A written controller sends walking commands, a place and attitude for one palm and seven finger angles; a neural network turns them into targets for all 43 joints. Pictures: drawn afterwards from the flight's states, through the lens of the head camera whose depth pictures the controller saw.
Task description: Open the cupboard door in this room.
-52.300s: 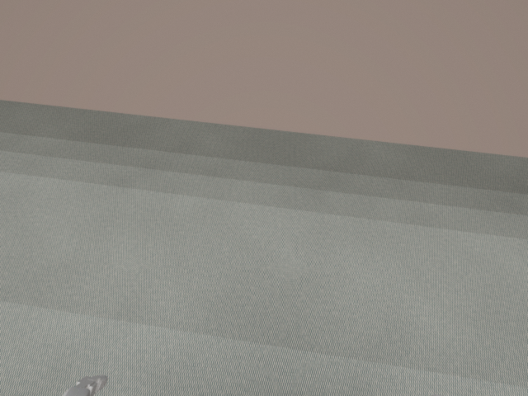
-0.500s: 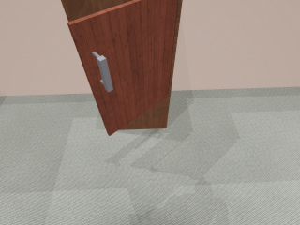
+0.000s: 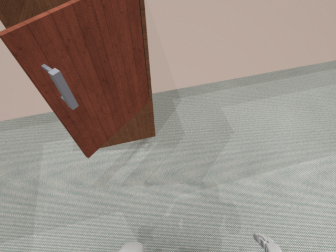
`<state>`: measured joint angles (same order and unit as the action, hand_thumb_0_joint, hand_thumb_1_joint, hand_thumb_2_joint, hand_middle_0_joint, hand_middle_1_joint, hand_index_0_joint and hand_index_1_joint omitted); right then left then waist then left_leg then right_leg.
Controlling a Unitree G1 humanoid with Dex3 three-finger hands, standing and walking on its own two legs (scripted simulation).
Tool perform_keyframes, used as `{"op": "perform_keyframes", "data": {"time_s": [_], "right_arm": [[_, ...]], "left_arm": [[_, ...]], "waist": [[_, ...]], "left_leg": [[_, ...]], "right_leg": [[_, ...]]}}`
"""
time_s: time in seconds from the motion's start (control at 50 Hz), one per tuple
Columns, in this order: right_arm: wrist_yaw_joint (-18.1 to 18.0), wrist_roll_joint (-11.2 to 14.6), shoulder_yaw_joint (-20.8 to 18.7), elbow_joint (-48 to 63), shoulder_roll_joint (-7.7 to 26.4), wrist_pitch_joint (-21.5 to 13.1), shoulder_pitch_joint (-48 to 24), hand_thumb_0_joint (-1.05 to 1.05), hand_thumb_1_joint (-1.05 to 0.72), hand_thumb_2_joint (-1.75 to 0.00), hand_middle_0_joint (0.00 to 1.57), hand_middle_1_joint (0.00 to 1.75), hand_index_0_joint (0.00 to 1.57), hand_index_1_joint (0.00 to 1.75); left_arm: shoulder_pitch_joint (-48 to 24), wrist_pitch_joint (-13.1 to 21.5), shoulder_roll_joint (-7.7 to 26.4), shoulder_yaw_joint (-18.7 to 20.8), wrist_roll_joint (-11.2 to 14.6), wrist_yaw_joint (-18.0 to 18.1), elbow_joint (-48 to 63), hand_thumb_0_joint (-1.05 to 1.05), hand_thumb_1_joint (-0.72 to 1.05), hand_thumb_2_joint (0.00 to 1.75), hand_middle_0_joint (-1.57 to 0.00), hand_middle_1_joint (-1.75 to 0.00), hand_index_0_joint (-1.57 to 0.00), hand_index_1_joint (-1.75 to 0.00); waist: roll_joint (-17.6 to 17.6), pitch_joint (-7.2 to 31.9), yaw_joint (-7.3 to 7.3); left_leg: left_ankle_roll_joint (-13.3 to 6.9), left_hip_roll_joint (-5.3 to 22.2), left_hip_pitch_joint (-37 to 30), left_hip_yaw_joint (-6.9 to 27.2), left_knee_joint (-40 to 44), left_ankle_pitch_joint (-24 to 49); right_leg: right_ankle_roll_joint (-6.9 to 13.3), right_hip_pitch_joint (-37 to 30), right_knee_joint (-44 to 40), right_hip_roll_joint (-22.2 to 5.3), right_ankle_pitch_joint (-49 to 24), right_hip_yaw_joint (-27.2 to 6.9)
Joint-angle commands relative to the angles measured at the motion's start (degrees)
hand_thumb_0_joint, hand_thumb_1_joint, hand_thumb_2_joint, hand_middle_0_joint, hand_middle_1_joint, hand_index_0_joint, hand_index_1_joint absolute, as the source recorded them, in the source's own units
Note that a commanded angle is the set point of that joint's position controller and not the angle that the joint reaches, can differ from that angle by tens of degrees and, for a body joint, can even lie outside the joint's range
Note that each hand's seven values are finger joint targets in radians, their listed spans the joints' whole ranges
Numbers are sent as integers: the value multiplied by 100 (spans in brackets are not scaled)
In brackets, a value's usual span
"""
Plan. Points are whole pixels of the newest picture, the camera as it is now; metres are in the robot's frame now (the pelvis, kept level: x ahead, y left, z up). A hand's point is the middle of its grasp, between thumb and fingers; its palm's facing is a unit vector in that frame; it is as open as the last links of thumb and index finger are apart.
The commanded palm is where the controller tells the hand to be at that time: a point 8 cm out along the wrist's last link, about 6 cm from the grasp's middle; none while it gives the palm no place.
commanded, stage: walk to a spot facing it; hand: left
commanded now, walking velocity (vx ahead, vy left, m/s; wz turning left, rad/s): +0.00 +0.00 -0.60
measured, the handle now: (60, 87) +0.50 +0.37 +0.05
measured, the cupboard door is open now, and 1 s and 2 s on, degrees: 39 39 39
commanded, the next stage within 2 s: none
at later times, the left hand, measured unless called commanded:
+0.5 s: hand (111, 237) +0.16 +0.18 -0.17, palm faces -0.28 -0.92 -0.29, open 7.4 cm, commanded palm none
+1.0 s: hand (148, 205) +0.25 +0.09 -0.17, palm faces -0.57 -0.78 -0.26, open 7.4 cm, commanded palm none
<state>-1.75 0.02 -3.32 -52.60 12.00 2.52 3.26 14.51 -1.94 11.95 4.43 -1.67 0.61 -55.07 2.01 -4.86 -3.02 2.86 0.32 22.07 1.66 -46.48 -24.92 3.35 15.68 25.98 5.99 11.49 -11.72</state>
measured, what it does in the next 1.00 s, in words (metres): steps on the spot, turning right: left foot, then right foot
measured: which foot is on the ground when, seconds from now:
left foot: up 0.00-0.06, down 0.08-0.38, up 0.40-0.66, down 0.68-1.00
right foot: down 0.00-0.08, up 0.10-0.36, down 0.38-0.68, up 0.70-0.98, down 1.00-1.00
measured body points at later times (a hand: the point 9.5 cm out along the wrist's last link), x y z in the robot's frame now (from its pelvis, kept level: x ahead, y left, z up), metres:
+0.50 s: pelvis +0.01 -0.01 -0.02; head +0.07 -0.03 +0.43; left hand +0.17 +0.23 -0.15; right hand -0.01 -0.29 -0.16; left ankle +0.00 +0.15 -0.68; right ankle +0.00 -0.13 -0.74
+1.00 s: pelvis +0.04 -0.03 -0.02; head +0.08 -0.06 +0.43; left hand +0.28 +0.13 -0.15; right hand -0.08 -0.25 -0.17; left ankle +0.09 +0.12 -0.74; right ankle -0.03 -0.11 -0.75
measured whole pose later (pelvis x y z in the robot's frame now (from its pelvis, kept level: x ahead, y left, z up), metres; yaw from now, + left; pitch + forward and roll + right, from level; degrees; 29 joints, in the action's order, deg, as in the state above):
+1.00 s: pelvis +0.04 -0.03 -0.02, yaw -36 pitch +2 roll +0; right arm -0.8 -1.4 -2.0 -51.8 12.5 1.1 16.2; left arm 8.8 -2.0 15.4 4.0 -1.3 -2.4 -50.1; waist -0.4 -4.0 0.6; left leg 4.1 9.7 15.3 -10.0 -37.7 -21.9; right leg 0.3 17.1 33.3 -0.9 15.8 3.5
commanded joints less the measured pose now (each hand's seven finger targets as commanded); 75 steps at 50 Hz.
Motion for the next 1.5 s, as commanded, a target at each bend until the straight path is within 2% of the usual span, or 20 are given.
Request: {"op": "perform_keyframes", "data": {"time_s": [0.0,0.06,0.08,0.18,0.32,0.36,0.42,0.6,0.66,0.7,0.78,0.9,0.94,0.96,1.0,1.26,1.3,1.32,1.36,1.48], "right_arm": [[-86,40,-128,322,477,-196,622,0,-90,-90,20,30,20,30],[-180,-123,-281,372,1489,-295,996,0,-90,-90,20,30,20,30],[-174,-152,-245,457,1436,-266,945,0,-90,-90,20,30,20,30],[-169,-231,-127,545,1020,-303,652,0,-90,-90,20,30,20,30],[-57,-159,-252,505,1297,-236,829,0,-90,-90,20,30,20,30],[4,-28,-100,927,586,-205,531,0,-90,-90,20,30,20,30],[31,-32,-118,786,779,-146,501,0,-90,-90,20,30,20,30],[18,-11,-64,395,567,-196,1283,0,-90,-90,20,30,20,30],[-92,-179,-254,413,1679,-318,1658,0,-90,-90,20,30,20,30],[-95,-225,-192,643,1588,-347,1234,0,-90,-90,20,30,20,30],[-118,-230,-106,531,1162,-353,1047,0,-90,-90,20,30,20,30],[-31,-189,-223,323,1318,-291,1533,0,-90,-90,20,30,20,30],[5,-107,-237,439,1219,-262,1317,0,-90,-90,20,30,20,30],[24,-34,-142,686,688,-253,1116,0,-90,-90,20,30,20,30],[-25,2,-65,803,699,-143,808,0,-90,-90,20,30,20,30],[146,-93,-138,458,649,-435,1218,0,-90,-90,20,30,20,30],[19,-262,-361,171,1694,-532,2431,0,-90,-90,20,30,20,30],[-31,-253,-335,143,1742,-530,2591,0,-90,-90,20,30,20,30],[17,-278,-219,353,1362,-593,2052,0,-90,-90,20,30,20,30],[-46,-215,-16,-7,795,-735,2382,0,-90,-90,20,30,20,30]], "left_arm": [[-100,34,1148,307,21,82,458,0,90,90,-20,-30,-20,-30],[-179,41,663,167,130,-58,736,0,90,90,-20,-30,-20,-30],[-327,44,847,191,68,-77,790,0,90,90,-20,-30,-20,-30],[-418,-31,619,194,34,-259,796,0,90,90,-20,-30,-20,-30],[76,57,750,181,69,-306,698,0,90,90,-20,-30,-20,-30],[743,141,1953,404,0,-115,521,0,90,90,-20,-30,-20,-30],[-76,45,1623,353,-6,-2,754,0,90,90,-20,-30,-20,-30],[-564,6,1359,217,27,-14,809,0,90,90,-20,-30,-20,-30],[-580,-59,701,61,140,-118,1072,0,90,90,-20,-30,-20,-30],[-612,-5,887,144,64,-208,1132,0,90,90,-20,-30,-20,-30],[-673,-72,560,109,42,-311,930,0,90,90,-20,-30,-20,-30],[-693,34,548,58,81,-303,924,0,90,90,-20,-30,-20,-30],[-10,97,921,158,56,-244,711,0,90,90,-20,-30,-20,-30],[388,161,1618,312,-26,-131,577,0,90,90,-20,-30,-20,-30],[581,114,1827,347,79,-6,486,0,90,90,-20,-30,-20,-30],[-415,256,1191,252,45,-147,615,0,90,90,-20,-30,-20,-30],[-452,249,469,83,125,-235,852,0,90,90,-20,-30,-20,-30],[-953,281,661,128,65,-262,1033,0,90,90,-20,-30,-20,-30],[-959,330,607,203,-40,-373,980,0,90,90,-20,-30,-20,-30],[-1030,245,169,-7,12,-495,802,0,90,90,-20,-30,-20,-30]], "waist": [[468,848,395],[-2063,897,480],[-1434,749,479],[-1553,483,222],[-1045,749,19],[1989,967,-326],[1251,616,1],[657,824,484],[-2277,691,625],[-1093,587,418],[-1479,448,285],[-1537,831,482],[-730,988,113],[1384,1069,-72],[1311,853,-201],[427,397,576],[-2453,882,1071],[-1775,555,1124],[-597,90,754],[-1274,478,608]], "left_leg": [[-73,-48,-894,69,1635,695],[-1135,2621,-2349,2460,3258,1775],[-1479,2845,-1837,2359,3062,2262],[-1001,1609,-1530,156,2363,4411],[-461,1471,-857,-547,1078,3312],[103,169,1141,-869,-1659,-1384],[5,523,1218,-108,-2196,-782],[12,49,-804,-415,1172,648],[-1002,2673,-1741,2474,3473,396],[-1471,2753,-799,2082,3342,945],[-882,1686,-1224,-50,2561,3523],[-676,1783,-1717,-615,1849,4102],[-246,1529,-790,-911,774,3046],[117,673,790,-1432,-540,391],[74,603,1351,-262,-1979,-1175],[55,61,-1640,-663,1859,755],[-729,2518,-3198,2444,3358,-1295],[-1179,3127,-2624,3048,3830,-1577],[-1160,2627,-1642,2208,3813,-885],[-546,1629,-2775,-722,2839,4256]], "right_leg": [[437,-205,-115,-1302,-1889,-1643],[-494,1927,2279,-62,2400,520],[-582,1802,3056,-410,2363,588],[-692,1737,3514,-613,1591,1181],[-363,-628,435,-495,-36,1661],[737,-1646,-652,-2849,-3262,-1775],[1041,-556,-780,-2279,-267,-1550],[433,327,-210,-1493,-571,-907],[-502,2124,2489,-132,2392,913],[-556,1613,3660,-654,2053,809],[-656,1527,3319,-697,1511,1370],[-457,398,1128,-483,987,1852],[-214,-1074,-160,-834,-797,1321],[343,-2087,-579,-2357,-2856,-794],[1149,-1555,-534,-2891,-2932,-1082],[435,918,-481,-1289,1713,-715],[-250,2800,2591,-2,2504,888],[-258,2986,3533,-536,2260,740],[-285,2814,4254,-888,1436,849],[-372,2667,3218,-914,387,1606]]}}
